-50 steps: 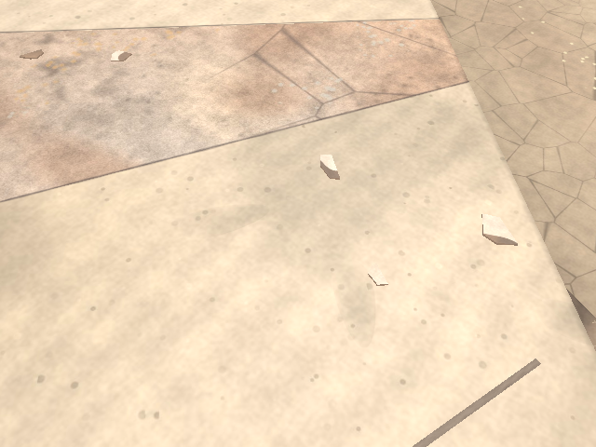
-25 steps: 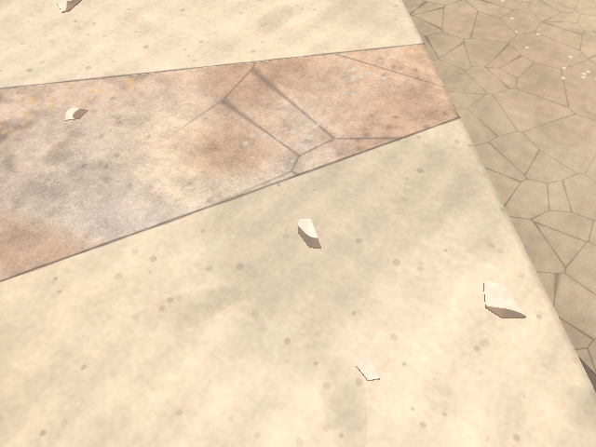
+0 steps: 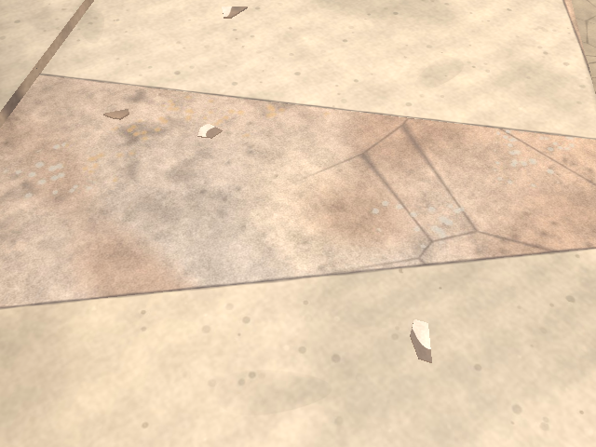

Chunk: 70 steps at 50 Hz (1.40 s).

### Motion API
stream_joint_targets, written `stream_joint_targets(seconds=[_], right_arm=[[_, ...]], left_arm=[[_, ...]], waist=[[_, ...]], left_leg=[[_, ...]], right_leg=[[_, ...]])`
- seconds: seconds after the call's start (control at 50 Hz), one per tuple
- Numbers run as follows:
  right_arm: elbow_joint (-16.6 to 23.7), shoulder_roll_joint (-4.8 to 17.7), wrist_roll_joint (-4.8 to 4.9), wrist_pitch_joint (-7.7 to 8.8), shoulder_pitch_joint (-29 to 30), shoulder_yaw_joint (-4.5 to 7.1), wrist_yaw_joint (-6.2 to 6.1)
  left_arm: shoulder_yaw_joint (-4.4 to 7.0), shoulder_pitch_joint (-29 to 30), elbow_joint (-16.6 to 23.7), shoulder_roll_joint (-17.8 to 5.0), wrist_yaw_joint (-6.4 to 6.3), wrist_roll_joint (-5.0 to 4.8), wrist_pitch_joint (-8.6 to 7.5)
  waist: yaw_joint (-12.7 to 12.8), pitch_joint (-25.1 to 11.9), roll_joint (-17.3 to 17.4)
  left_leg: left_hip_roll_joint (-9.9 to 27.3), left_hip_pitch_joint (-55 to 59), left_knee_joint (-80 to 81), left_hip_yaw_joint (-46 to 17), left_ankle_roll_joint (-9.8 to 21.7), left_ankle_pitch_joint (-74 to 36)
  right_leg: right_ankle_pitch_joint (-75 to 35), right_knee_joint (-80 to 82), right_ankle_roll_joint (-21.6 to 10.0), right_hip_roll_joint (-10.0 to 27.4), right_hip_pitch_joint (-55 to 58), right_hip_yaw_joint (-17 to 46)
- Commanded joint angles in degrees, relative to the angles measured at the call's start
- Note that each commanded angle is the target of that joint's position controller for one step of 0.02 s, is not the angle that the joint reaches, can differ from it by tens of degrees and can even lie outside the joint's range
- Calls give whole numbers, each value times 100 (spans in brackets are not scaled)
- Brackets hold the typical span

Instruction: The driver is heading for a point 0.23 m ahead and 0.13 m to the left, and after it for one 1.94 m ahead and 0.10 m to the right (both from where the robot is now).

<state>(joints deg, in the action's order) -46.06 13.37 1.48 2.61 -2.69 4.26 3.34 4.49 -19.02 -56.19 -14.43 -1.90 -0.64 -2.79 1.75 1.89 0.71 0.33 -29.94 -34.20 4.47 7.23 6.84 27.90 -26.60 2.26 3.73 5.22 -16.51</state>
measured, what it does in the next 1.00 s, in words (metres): walks ahead, turning left: right foot, then left foot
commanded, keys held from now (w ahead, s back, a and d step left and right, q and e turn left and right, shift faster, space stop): w+q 0.58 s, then w+e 0.42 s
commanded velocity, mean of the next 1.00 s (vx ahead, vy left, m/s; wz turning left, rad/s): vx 0.50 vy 0.00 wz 0.31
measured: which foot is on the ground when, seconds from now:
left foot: down 0.00-0.50, up 0.52-0.92, down 0.94-1.00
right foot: down 0.00-0.00, up 0.02-0.46, down 0.48-0.94, up 0.96-1.00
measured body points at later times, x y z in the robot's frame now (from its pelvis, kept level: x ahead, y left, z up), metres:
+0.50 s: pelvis +0.30 +0.00 +0.01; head +0.32 +0.02 +0.46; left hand +0.46 +0.30 -0.06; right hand +0.41 -0.27 -0.11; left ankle +0.13 +0.08 -0.71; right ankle +0.44 -0.08 -0.72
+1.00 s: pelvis +0.53 +0.12 +0.01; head +0.55 +0.14 +0.46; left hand +0.44 +0.39 -0.12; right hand +0.82 -0.03 -0.05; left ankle +0.56 +0.25 -0.72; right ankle +0.45 -0.06 -0.66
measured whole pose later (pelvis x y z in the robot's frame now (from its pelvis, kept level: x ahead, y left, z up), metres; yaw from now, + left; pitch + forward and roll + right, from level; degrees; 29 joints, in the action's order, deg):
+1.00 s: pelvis +0.53 +0.12 +0.01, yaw +17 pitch +3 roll -1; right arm -37.0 14.2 -0.4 5.4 -3.5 2.3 0.8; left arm 3.5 -22.9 -49.8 -16.8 0.2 -1.8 -3.8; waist 4.3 0.3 -1.1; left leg 0.8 -24.7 -31.8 0.5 1.2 10.2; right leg 28.1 -52.3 -0.2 0.7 -15.7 3.7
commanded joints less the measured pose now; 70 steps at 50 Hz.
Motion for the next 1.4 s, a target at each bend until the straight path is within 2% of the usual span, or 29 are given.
stream_joint_targets(seconds=[0.02, 0.04, 0.06, 0.08, 0.1, 0.12, 0.18, 0.3, 0.4, 0.46, 0.48, 0.5, 0.52, 0.54, 0.56, 0.62, 0.7, 0.76, 0.86, 0.92, 0.94, 0.96, 0.98, 1.0, 1.06, 1.14, 1.24, 1.34, 1.4], right_arm=[[-144, 1961, 51, -6, -2033, 630, -175], [-6, 1687, -40, 57, -2250, 502, -169], [-18, 1315, -101, 112, -2104, 402, -176], [57, 1074, -62, 159, -1702, 336, -180], [177, 869, -52, 174, -1228, 273, -174], [292, 730, -96, 186, -959, 215, -194], [368, 916, -75, 199, -965, 236, -283], [327, 1105, -23, 122, -1485, 287, -424], [254, 1042, 6, 45, -1822, 268, -448], [380, 966, -29, 1, -1632, 236, -473], [506, 709, -71, 28, -1499, 136, -445], [641, 369, -44, 75, -2059, 34, -449], [706, 547, 79, 115, -2422, 2, -437], [625, 1099, 115, 93, -2068, 129, -432], [720, 1206, 51, 51, -1542, 162, -424], [820, 777, -30, 9, -1318, 128, -376], [971, 486, -142, 80, -1023, -7, -341], [1088, 379, -132, 200, -393, -102, -275], [1276, 646, -22, 306, 188, -42, -184], [1006, 1036, -73, 348, -807, 169, -248], [913, 1440, -209, 346, -1740, 294, -327], [822, 1911, -288, 253, -2157, 387, -348], [742, 1505, -235, 240, -2273, 306, -324], [752, 1185, -165, 257, -1992, 198, -315], [729, 656, -202, 298, -1088, 30, -267], [566, 820, -224, 401, -956, 138, -321], [373, 1100, -186, 358, -1109, 230, -403], [170, 1374, -35, 217, -1418, 333, -411], [164, 1613, 36, 82, -1345, 391, -444]], left_arm=[[-63, -159, 748, -224, 65, 202, -201], [-70, 267, 913, -462, 162, -34, -493], [2, 886, 1089, -721, 218, -243, -642], [-14, 1001, 1106, -704, 206, -209, -702], [33, 1021, 1038, -746, 158, -46, -689], [96, 900, 1024, -832, 141, 28, -609], [101, 882, 1121, -676, 120, 113, -390], [-28, 2131, 1552, -406, 173, 100, -373], [30, 2467, 1797, -696, 289, 12, -482], [150, 1630, 1625, -937, 293, 32, -591], [235, 825, 1515, -1182, 259, 143, -621], [360, -65, 1412, -1674, 211, 246, -582], [351, -249, 1252, -1563, 260, 105, -501], [207, 81, 1407, -999, 244, 33, -452], [133, 370, 1468, -776, 216, 57, -382], [16, 726, 1329, -566, 262, 175, -363], [91, 619, 1176, -859, 301, 24, -403], [146, 465, 1135, -1056, 269, -58, -319], [172, -118, 951, -1197, 238, -146, -181], [93, -106, 938, -1012, 207, -100, -131], [-50, 14, 1101, -633, 219, 6, -162], [-202, -563, 1284, -129, 199, -16, -263], [-82, -483, 1229, -650, 189, -168, -300], [9, -120, 1302, -947, 188, -204, -283], [53, 198, 1363, -789, 193, -95, -108], [1, 412, 1564, -469, 245, -78, 72], [-88, 1197, 1847, -336, 410, -50, 60], [-62, 1857, 2218, -491, 549, -53, 85], [148, 1063, 2152, -845, 546, -41, 118]], waist=[[-609, -1573, 1311], [-813, -2360, 889], [-949, -1683, 589], [-715, -1158, 182], [-443, -788, -114], [-217, -672, -65], [-22, -439, -17], [-485, -172, 340], [-581, -208, 509], [-80, -509, 713], [316, -1166, 495], [318, -2120, -716], [176, -2384, -2043], [297, -1520, -1192], [325, -902, -686], [-68, -165, -596], [-184, -147, -515], [9, -135, -456], [142, -147, -643], [-469, -632, -606], [-913, -1357, -59], [-713, -2043, 1508], [-841, -1968, 1307], [-819, -1261, 948], [-343, -354, 739], [-136, -129, 406], [-357, 65, 252], [-506, 270, 241], [69, -344, 406]], left_leg=[[1412, 4990, 640, -3501, 1534, 508], [1928, 5536, 1599, -5300, 1891, 1012], [1741, 5193, 1713, -4469, 1530, 633], [1496, 4348, 1687, -3672, 1300, 186], [1264, 3406, 1757, -3099, 1145, -356], [1124, 2773, 1882, -2766, 1095, -784], [928, 1908, 2146, -2341, 1083, -1274], [390, 1420, 2061, -1787, 595, -733], [693, 2166, 1410, -2538, 455, -275], [541, 2254, 585, -2737, 237, -874], [246, 1725, -589, -2419, 30, -804], [-484, 61, -2572, -1655, -402, 830], [-451, -1290, -3748, -1444, -533, 2795], [-74, -1737, -4243, -1547, -579, 2397], [141, -1720, -4274, -1302, -594, 1912], [492, -955, -3453, -1209, -543, 1302], [613, -830, -2116, -821, -641, 808], [433, -277, -720, -619, -745, -104], [133, 363, 377, -615, -764, -340], [125, 2202, 849, -590, -458, -231], [1136, 3610, 747, -1544, -78, -213], [2508, 5104, 1119, -3688, 707, 323], [2462, 4886, 1487, -4374, 885, 1325], [2233, 4351, 1578, -3560, 678, 1365], [1617, 2721, 2134, -2004, 372, 363], [1631, 2270, 2554, -1046, 438, -699], [1466, 2346, 2618, 4, 223, -907], [1700, 3086, 2270, 404, 5, -1307], [1572, 3253, 640, 768, -223, -3987]], right_leg=[[-291, -4800, -31, -241, -4011, 563], [656, -5612, -108, -620, -4836, 1980], [174, -5553, -284, -286, -5372, 2196], [-342, -5050, -382, -11, -5261, 2167], [-609, -4533, -353, 176, -4838, 2134], [-781, -4218, -307, 309, -4365, 2165], [-1049, -3386, -57, 337, -3989, 2024], [-3214, -850, 100, -176, -3572, 1820], [-2935, -94, -64, -353, -3403, 2027], [-2534, 270, -379, -406, -2249, 1902], [-2537, 47, -709, 204, -877, 2392], [-2065, 111, -1452, 1544, 1284, 4321], [-689, 710, -1940, 2253, 1849, 6308], [107, 891, -1690, 2029, 1175, 5736], [-161, 955, -1423, 1759, 368, 4786], [-1420, 1448, -1291, 1079, -1340, 3454], [-2582, 1756, -1612, 962, -1539, 2903], [-2899, 1710, -1469, 694, -1705, 2434], [-2499, 1315, -1274, 898, -1367, 2775], [-2828, 168, -893, 558, -1732, 2618], [-2031, -1471, -620, 154, -2589, 2267], [386, -3393, -308, -456, -4450, 1753], [600, -4318, -286, -276, -5115, 2234], [136, -4591, -314, -51, -5398, 2276], [-864, -4116, -252, 359, -4842, 2217], [-1510, -3591, -121, 431, -4720, 2200], [-2851, -1979, -196, 319, -4422, 1880], [-2364, -1179, -526, 145, -4333, 1501], [-1687, -923, -912, -497, -2925, 959]])
Velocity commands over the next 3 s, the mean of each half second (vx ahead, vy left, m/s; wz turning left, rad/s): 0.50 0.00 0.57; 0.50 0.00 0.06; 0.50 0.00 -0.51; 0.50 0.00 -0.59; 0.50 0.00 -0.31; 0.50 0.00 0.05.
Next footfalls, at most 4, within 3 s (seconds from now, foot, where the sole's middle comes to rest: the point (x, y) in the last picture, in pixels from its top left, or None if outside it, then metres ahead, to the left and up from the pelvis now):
0.48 right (348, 437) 0.48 -0.07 -0.75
0.94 left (200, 380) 0.59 0.27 -0.75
1.42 right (303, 265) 0.92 0.04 -0.75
1.92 left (249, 179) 1.22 0.21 -0.75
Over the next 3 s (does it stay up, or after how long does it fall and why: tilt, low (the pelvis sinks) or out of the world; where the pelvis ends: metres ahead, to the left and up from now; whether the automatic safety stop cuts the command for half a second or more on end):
stays up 1.58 -0.09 0.01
